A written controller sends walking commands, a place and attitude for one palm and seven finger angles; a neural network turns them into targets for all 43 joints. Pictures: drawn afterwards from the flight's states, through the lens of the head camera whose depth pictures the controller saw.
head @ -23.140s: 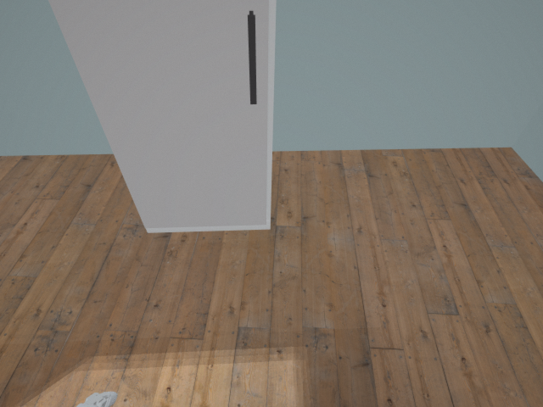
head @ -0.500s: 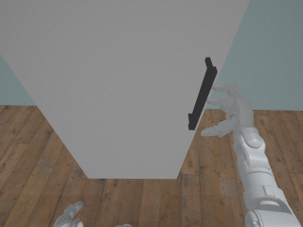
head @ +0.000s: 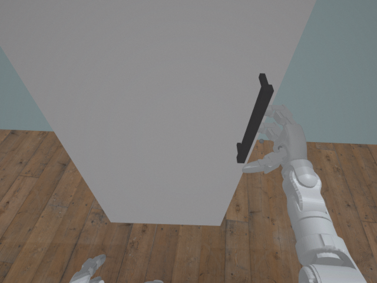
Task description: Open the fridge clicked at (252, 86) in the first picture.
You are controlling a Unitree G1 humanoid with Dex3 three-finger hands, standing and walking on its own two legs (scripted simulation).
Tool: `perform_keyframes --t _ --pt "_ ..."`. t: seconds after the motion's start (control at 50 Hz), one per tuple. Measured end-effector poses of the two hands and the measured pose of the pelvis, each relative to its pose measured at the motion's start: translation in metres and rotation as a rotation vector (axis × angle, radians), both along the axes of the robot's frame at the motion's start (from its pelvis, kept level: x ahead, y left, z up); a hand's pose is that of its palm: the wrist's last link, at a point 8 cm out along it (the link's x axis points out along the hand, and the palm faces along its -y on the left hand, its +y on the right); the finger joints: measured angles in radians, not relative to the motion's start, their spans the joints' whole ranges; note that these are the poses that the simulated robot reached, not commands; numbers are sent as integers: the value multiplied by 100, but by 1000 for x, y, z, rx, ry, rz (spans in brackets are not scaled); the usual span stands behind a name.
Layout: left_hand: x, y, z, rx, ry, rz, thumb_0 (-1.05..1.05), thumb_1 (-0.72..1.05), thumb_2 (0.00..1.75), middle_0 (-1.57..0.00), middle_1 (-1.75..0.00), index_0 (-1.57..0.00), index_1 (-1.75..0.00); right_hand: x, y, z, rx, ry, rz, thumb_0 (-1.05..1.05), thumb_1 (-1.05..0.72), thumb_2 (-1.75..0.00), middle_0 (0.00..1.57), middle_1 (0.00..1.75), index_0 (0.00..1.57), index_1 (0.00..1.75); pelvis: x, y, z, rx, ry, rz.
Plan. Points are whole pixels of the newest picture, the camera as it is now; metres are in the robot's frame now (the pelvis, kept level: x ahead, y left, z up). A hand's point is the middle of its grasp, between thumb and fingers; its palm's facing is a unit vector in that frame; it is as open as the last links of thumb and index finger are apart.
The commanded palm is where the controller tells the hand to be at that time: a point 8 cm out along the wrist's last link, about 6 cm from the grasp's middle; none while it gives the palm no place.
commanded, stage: slide the fingers in behind the handle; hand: right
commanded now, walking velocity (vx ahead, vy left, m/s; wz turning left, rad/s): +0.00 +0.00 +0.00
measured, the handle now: (250, 124) +0.45 -0.08 +0.10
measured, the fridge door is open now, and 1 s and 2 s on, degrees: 0 0 0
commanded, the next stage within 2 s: grip the handle and tug to test in 1.40 s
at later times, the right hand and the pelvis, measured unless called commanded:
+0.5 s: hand (252, 143) +0.39 -0.08 +0.10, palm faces -0.11 +0.99 -0.01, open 14.0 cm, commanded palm +0.37 -0.14 +0.11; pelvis +0.01 +0.01 +0.00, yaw -1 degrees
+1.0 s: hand (246, 144) +0.39 -0.07 +0.10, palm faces -0.10 +0.99 -0.01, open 14.1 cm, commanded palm +0.36 -0.13 +0.11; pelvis +0.01 +0.01 +0.00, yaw +0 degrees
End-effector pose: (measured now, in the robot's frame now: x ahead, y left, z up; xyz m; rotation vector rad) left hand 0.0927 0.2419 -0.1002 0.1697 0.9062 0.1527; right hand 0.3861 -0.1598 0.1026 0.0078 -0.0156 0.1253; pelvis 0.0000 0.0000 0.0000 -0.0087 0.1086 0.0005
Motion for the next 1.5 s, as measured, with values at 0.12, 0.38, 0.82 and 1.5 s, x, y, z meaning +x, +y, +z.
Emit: perform_keyframes --t 0.12,0.38,0.82,1.5 --pt "12 0 5 -8 -39 -5 1 90 90 -20 -30 -20 -30 -10 1 -1 -13 -6 -31 -1 50 -30 30 120 30 120 2 2 2 -2 -9 5" --pt "34 1 9 -3 -71 -33 1 90 90 -20 -30 -20 -30 -8 9 4 -17 -3 -26 -1 50 -30 30 120 30 120 6 7 3 -1 -11 -9" --pt "27 4 4 -16 -33 -23 1 90 90 -20 -30 -20 -30 -9 27 5 -21 -6 -15 -1 50 -30 29 120 30 120 10 11 4 -3 -13 -5" --pt "37 -1 9 -15 -54 -38 1 90 90 -20 -30 -20 -30 -17 33 3 -27 0 -14 -1 50 -30 27 119 26 118 11 8 5 -2 -27 -2"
